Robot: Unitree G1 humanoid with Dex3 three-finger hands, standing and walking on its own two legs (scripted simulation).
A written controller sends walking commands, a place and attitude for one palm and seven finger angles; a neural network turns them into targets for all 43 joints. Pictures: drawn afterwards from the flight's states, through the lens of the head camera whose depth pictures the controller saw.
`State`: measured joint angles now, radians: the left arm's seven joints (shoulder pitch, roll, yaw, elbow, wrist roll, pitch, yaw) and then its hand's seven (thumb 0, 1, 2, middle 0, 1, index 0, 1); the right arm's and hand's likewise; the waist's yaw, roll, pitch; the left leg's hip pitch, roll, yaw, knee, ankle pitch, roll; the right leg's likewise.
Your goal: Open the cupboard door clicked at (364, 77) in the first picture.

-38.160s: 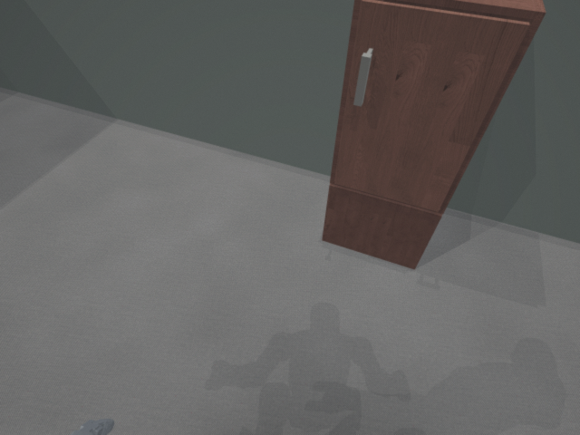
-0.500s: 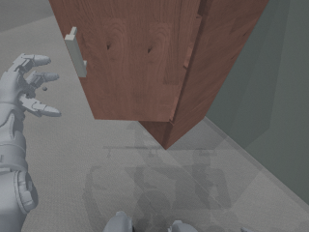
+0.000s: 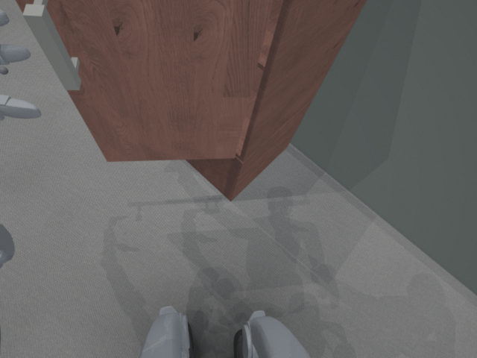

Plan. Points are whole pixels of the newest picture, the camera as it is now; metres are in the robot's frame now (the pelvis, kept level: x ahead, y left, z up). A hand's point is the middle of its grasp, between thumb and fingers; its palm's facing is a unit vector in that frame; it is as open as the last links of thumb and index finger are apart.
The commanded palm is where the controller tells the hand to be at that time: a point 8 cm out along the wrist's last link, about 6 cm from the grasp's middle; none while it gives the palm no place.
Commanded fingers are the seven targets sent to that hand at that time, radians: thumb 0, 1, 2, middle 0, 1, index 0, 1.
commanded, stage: move the hooked fingers beside the handle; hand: left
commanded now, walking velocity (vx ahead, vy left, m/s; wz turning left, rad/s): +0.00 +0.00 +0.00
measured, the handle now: (58, 43) +0.59 +0.23 +0.10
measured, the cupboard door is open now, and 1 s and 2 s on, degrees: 49 49 49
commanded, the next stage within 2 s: slide the fingers in behind the handle in 0.88 s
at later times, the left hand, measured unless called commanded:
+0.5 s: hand out of the picture +0.54 +0.31 +0.10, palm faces +0.02 -1.00 +0.00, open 14.0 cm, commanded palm +0.52 +0.33 +0.10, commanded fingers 0.00 -0.50 0.30 -0.30 -1.20 -0.30 -1.20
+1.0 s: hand (6, 67) +0.53 +0.29 +0.11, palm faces +0.04 -1.00 -0.01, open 13.9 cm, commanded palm +0.53 +0.32 +0.09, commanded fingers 0.00 -0.50 0.30 -0.30 -1.20 -0.30 -1.20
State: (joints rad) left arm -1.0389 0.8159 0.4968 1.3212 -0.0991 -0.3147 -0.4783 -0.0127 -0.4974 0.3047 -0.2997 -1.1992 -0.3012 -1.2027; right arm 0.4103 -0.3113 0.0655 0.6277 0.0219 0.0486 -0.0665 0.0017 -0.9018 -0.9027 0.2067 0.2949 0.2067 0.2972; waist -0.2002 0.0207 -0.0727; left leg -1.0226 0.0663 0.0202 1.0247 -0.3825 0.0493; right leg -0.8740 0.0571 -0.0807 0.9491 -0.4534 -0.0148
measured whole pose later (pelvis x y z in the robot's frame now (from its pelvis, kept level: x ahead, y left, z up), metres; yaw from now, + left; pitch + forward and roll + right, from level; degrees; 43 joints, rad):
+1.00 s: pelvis +0.01 +0.01 +0.00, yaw +0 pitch +23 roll -6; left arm -1.06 0.81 0.48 1.31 -0.08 -0.31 -0.44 -0.01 -0.50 0.30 -0.30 -1.20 -0.30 -1.20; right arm 0.41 -0.29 0.08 0.61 0.01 0.08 -0.04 0.00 -0.90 -0.90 0.21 0.30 0.21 0.30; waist -0.21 0.03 -0.08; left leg -1.05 0.06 0.02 1.04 -0.40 0.06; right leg -0.89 0.06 -0.08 0.94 -0.46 0.00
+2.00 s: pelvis +0.02 +0.00 +0.00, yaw +0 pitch +22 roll -5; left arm -0.97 0.61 0.43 1.23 -0.09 -0.35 -0.29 -0.01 -0.50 0.30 -0.30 -1.20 -0.30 -1.20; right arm 0.41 -0.27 0.05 0.62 0.00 0.08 0.00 0.00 -0.90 -0.90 0.21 0.29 0.21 0.30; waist -0.20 0.04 -0.10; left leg -0.99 0.06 0.03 1.02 -0.41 0.05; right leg -0.84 0.06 -0.07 0.94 -0.47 -0.01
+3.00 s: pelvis +0.02 +0.00 +0.00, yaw +0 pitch +22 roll -5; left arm -0.98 0.59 0.41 1.22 -0.09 -0.35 -0.27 -0.01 -0.05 0.49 -0.33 -1.25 -0.33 -1.25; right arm 0.42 -0.27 0.04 0.64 0.00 0.07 0.00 0.00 -0.90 -0.90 0.21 0.29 0.21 0.30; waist -0.19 0.04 -0.10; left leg -0.99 0.06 0.02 1.02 -0.41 0.05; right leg -0.84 0.06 -0.07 0.93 -0.47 -0.01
